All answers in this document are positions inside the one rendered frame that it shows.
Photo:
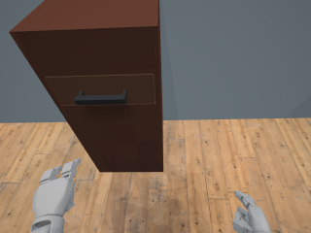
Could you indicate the drawer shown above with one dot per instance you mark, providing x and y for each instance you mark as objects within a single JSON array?
[{"x": 140, "y": 88}]

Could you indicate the cabinet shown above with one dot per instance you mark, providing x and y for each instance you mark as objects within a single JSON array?
[{"x": 101, "y": 37}]

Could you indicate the handle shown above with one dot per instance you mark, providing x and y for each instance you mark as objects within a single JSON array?
[{"x": 116, "y": 99}]

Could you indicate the robot left hand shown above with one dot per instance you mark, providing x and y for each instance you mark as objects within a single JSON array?
[{"x": 55, "y": 196}]

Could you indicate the left robot forearm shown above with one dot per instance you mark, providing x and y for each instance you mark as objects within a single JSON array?
[{"x": 48, "y": 224}]

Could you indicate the robot right hand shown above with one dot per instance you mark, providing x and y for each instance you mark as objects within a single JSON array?
[{"x": 254, "y": 219}]

